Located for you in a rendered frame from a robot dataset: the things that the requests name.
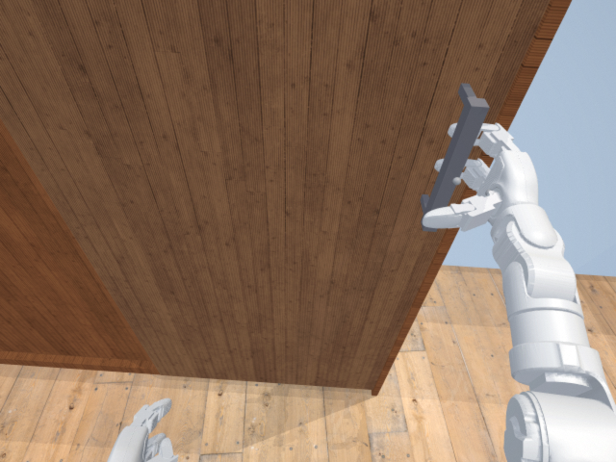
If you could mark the robot right upper arm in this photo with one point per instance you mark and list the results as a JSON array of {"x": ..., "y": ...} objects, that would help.
[{"x": 542, "y": 427}]

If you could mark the robot left hand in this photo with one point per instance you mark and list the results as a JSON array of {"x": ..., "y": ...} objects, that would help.
[{"x": 133, "y": 445}]

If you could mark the handle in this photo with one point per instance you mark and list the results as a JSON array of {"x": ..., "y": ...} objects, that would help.
[{"x": 460, "y": 147}]

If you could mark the robot right forearm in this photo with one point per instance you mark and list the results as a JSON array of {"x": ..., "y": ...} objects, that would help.
[{"x": 551, "y": 352}]

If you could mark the wardrobe door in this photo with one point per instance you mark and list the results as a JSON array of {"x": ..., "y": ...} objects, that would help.
[
  {"x": 52, "y": 300},
  {"x": 245, "y": 176}
]

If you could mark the robot right hand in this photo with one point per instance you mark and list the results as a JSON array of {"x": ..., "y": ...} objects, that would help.
[{"x": 512, "y": 179}]

